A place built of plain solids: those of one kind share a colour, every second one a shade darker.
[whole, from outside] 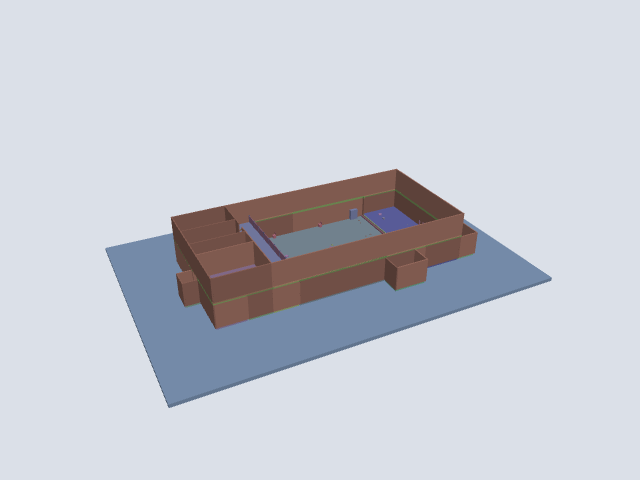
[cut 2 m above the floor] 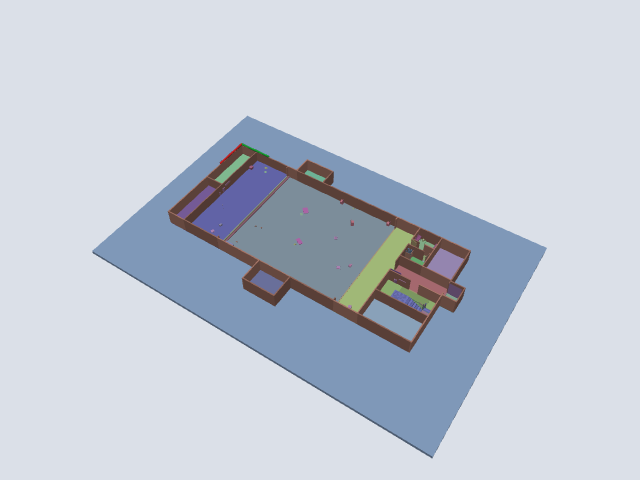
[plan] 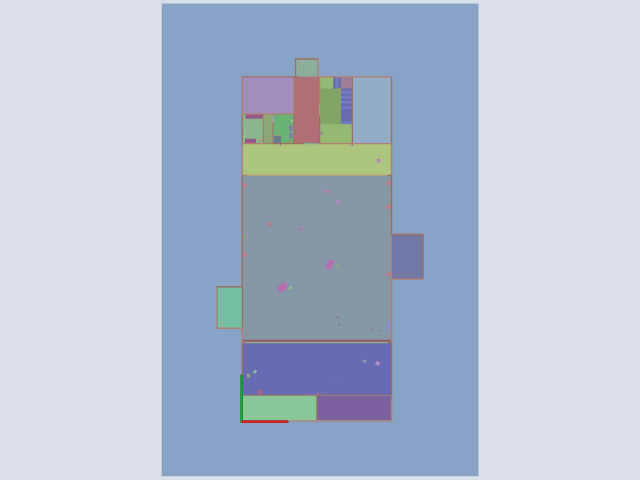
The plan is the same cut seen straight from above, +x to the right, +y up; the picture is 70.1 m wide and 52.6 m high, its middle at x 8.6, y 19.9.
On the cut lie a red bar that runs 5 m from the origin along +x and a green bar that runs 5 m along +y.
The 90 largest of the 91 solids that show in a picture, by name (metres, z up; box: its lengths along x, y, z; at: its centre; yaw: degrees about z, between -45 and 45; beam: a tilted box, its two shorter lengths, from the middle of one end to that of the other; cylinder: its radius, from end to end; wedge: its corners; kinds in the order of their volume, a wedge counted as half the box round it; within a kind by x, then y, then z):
{
 "under_1": {"box": [34.69, 51.81, 0.5], "at": [8.62, 19.9, -1.28]},
 "floor_main_hall_1": {"box": [16.2, 18.2, 0.61], "at": [8.26, 17.82, -0.31]},
 "wall_1": {"box": [0.16, 4.38, 3.33], "at": [-2.65, 12.51, 1.36]},
 "wall_2": {"box": [2.89, 0.16, 3.33], "at": [-1.28, 10.24, 1.36]},
 "wall_3": {"box": [2.89, 0.16, 3.33], "at": [-1.28, 14.78, 1.36]},
 "wall_4": {"box": [0.16, 2.66, 3.33], "at": [0.08, 1.49, 1.36]},
 "wall_5": {"box": [0.16, 5.64, 3.33], "at": [0.08, 5.77, 1.36]},
 "wall_6": {"box": [0.16, 1.44, 3.33], "at": [0.08, 9.44, 1.36]},
 "wall_7": {"box": [0.16, 27.45, 3.28], "at": [0.08, 16.67, 4.97]},
 "wall_8": {"box": [0.16, 12.06, 3.33], "at": [0.08, 20.89, 1.36]},
 "wall_9": {"box": [0.16, 3.35, 3.33], "at": [0.08, 28.72, 1.36]},
 "wall_10": {"box": [0.16, 3.13, 3.33], "at": [0.08, 32.09, 1.36]},
 "wall_11": {"box": [0.16, 7.17, 3.28], "at": [0.08, 34.11, 4.97]},
 "wall_12": {"box": [0.16, 3.91, 3.33], "at": [0.08, 35.74, 1.36]},
 "wall_13": {"box": [0.13, 4.38, 3.33], "at": [0.1, 12.51, 1.36]},
 "wall_14": {"box": [2.45, 0.13, 3.33], "at": [1.23, 30.46, 1.36]},
 "wall_15": {"box": [0.13, 1.38, 3.33], "at": [2.38, 32.97, 1.36]},
 "wall_16": {"box": [5.81, 0.13, 3.33], "at": [2.9, 33.72, 1.36]},
 "wall_17": {"box": [6.01, 0.031, 3.33], "at": [3.0, 37.84, 1.36]},
 "wall_18": {"box": [6.3, 0.13, 3.33], "at": [3.15, 37.76, 1.36]},
 "wall_19": {"box": [0.13, 2.27, 3.33], "at": [3.46, 31.66, 1.36]},
 "wall_20": {"box": [9.76, 0.13, 3.28], "at": [4.88, 30.46, 4.97]},
 "wall_21": {"box": [3.54, 0.13, 3.33], "at": [5.07, 30.46, 1.36]},
 "wall_22": {"box": [0.13, 3.13, 3.33], "at": [5.75, 32.09, 1.36]},
 "wall_23": {"box": [0.13, 7.17, 3.28], "at": [5.75, 34.11, 4.97]},
 "wall_24": {"box": [0.13, 3.91, 3.33], "at": [5.75, 35.74, 1.36]},
 "wall_25": {"box": [0.16, 1.79, 3.33], "at": [5.93, 38.75, 1.36]},
 "wall_26": {"box": [2.6, 0.16, 3.33], "at": [7.15, 39.73, 1.36]},
 "wall_27": {"box": [16.52, 0.16, 3.33], "at": [8.26, 0.08, 1.36]},
 "wall_28": {"box": [0.13, 2.66, 3.33], "at": [8.26, 1.49, 1.36]},
 "wall_29": {"box": [16.52, 0.16, 3.28], "at": [8.26, 2.87, 4.97]},
 "wall_30": {"box": [16.52, 0.13, 3.33], "at": [8.26, 2.88, 1.36]},
 "wall_31": {"box": [16.52, 0.16, 3.28], "at": [8.26, 37.78, 4.97]},
 "wall_32": {"box": [0.16, 1.79, 3.33], "at": [8.37, 38.75, 1.36]},
 "wall_33": {"box": [0.13, 2.98, 3.33], "at": [8.55, 32.02, 1.36]},
 "wall_34": {"box": [0.13, 7.17, 3.28], "at": [8.55, 34.11, 4.97]},
 "wall_35": {"box": [0.13, 2.99, 3.33], "at": [8.55, 36.2, 1.36]},
 "wall_36": {"box": [0.13, 7.17, 6.91], "at": [12.15, 34.11, 3.16]},
 "wall_37": {"box": [8.52, 0.13, 3.33], "at": [12.26, 37.76, 1.36]},
 "wall_38": {"box": [8.23, 0.031, 3.33], "at": [12.4, 37.84, 1.36]},
 "wall_39": {"box": [8.18, 0.13, 3.33], "at": [12.43, 30.46, 1.36]},
 "wall_40": {"box": [5.56, 0.13, 3.28], "at": [13.74, 30.46, 4.97]},
 "wall_41": {"box": [0.13, 4.71, 3.33], "at": [16.43, 18.07, 1.36]},
 "wall_42": {"box": [0.16, 2.66, 3.33], "at": [16.44, 1.49, 1.36]},
 "wall_43": {"box": [0.16, 5.64, 3.33], "at": [16.44, 5.77, 1.36]},
 "wall_44": {"box": [0.16, 6.84, 3.33], "at": [16.44, 12.14, 1.36]},
 "wall_45": {"box": [0.16, 27.45, 3.28], "at": [16.44, 16.67, 4.97]},
 "wall_46": {"box": [0.16, 6.33, 3.33], "at": [16.44, 23.75, 1.36]},
 "wall_47": {"box": [0.16, 3.35, 3.33], "at": [16.44, 28.72, 1.36]},
 "wall_48": {"box": [0.16, 7.17, 6.91], "at": [16.44, 34.11, 3.16]},
 "wall_49": {"box": [3.6, 0.16, 3.33], "at": [18.16, 15.64, 1.36]},
 "wall_50": {"box": [3.6, 0.16, 3.33], "at": [18.16, 20.51, 1.36]},
 "wall_51": {"box": [0.16, 4.71, 3.33], "at": [19.88, 18.07, 1.36]},
 "floor_stage_1": {"box": [16.2, 5.64, 0.9], "at": [8.26, 5.77, -0.16]},
 "floor_under_balcony_1": {"box": [16.2, 3.35, 0.61], "at": [8.26, 28.72, -0.31]},
 "floor_band_room_1": {"box": [8.04, 2.66, 0.9], "at": [4.18, 1.49, -0.16]},
 "floor_platform_store_1": {"box": [8.04, 2.66, 0.9], "at": [12.34, 1.49, -0.16]},
 "floor_committee_room_1": {"box": [4.14, 7.17, 0.61], "at": [14.29, 34.11, -0.31]},
 "floor_bar_room_1": {"box": [5.52, 3.91, 0.61], "at": [2.92, 35.74, -0.31]},
 "floor_vestibule_1": {"box": [2.68, 7.17, 0.61], "at": [7.15, 34.11, -0.31]},
 "floor_stair_foot_1": {"box": [1.44, 1.19, 0.61], "at": [9.34, 37.1, -0.31]},
 "floor_stair_foot_2": {"box": [2.28, 3.92, 0.61], "at": [9.76, 34.55, -0.31]},
 "floor_stair_foot_3": {"box": [3.47, 2.06, 0.61], "at": [10.36, 31.56, -0.31]},
 "floor_kitchen_1": {"box": [3.31, 4.71, 0.61], "at": [18.14, 18.07, -0.31]},
 "upper_floor_balcony_1": {"box": [16.2, 3.35, 0.16], "at": [8.26, 28.72, 3.25]},
 "floor_stack_store_1": {"box": [2.6, 4.38, 0.61], "at": [-1.27, 12.51, -0.31]},
 "upper_floor_meeting_room_1": {"box": [5.52, 7.17, 0.16], "at": [2.92, 34.11, 3.25]},
 "stair_front_1": {"box": [1.19, 1.7, 2.58], "at": [11.5, 33.44, 0.99]},
 "floor_gents_wc_1": {"box": [2.16, 3.13, 0.61], "at": [4.6, 32.09, -0.31]},
 "floor_ladies_wc_1": {"box": [2.16, 3.13, 0.61], "at": [1.24, 32.09, -0.31]},
 "floor_porch_1": {"box": [2.28, 1.82, 0.5], "at": [7.15, 38.74, -0.36]},
 "floor_gap_stage_front_1": {"box": [15.6, 0.13, 0.9], "at": [8.26, 8.65, -0.16]},
 "wall_band_1": {"box": [0.16, 12.22, 0.31], "at": [0.08, 20.81, 3.18]},
 "wall_band_2": {"box": [16.52, 0.13, 0.31], "at": [8.26, 2.88, 3.18]},
 "wall_band_3": {"box": [0.13, 4.71, 0.31], "at": [16.43, 18.07, 3.18]},
 "wall_band_4": {"box": [0.16, 7.0, 0.31], "at": [16.44, 12.22, 3.18]},
 "floor_wc_passage_1": {"box": [0.94, 3.13, 0.61], "at": [2.92, 32.09, -0.31]},
 "wall_foot_1": {"box": [0.16, 27.45, 0.17], "at": [0.08, 16.67, 3.26]},
 "wall_foot_2": {"box": [0.16, 7.17, 0.17], "at": [0.08, 34.11, 3.26]},
 "wall_foot_3": {"box": [0.16, 27.45, 0.17], "at": [16.44, 16.67, 3.26]},
 "stair_front_landing_1": {"box": [1.19, 1.19, 1.0], "at": [11.5, 37.1, 0.2]},
 "stair_front_guard_1": {"box": [16.2, 0.08, 0.99], "at": [8.26, 27.09, 3.83]},
 "floor_gap_under_open_1": {"box": [15.4, 0.13, 0.61], "at": [8.26, 26.98, -0.31]},
 "stage_front_tread_1": {"box": [16.2, 0.27, 0.2], "at": [8.26, 8.85, 0.05]},
 "badminton_posts_stowed_1": {"box": [0.46, 1.16, 1.55], "at": [16.12, 10.41, 0.78]},
 "wash_trough_1": {"box": [1.21, 0.45, 0.18], "at": [0.98, 30.76, 0.76]},
 "wash_trough_2": {"box": [1.86, 0.45, 0.18], "at": [1.37, 33.42, 0.76]},
 "leaf_front_door_1": {"box": [0.035, 1.7, 2.18], "at": [6.33, 38.68, 0.98], "yaw": -1.0},
 "paper_floor_1": {"box": [1.07, 0.73, 0.09], "at": [4.47, 14.72, 0.0], "yaw": 42.5},
 "shower_1": {"box": [0.8, 0.8, 0.1], "at": [3.94, 30.94, 0.0]}
}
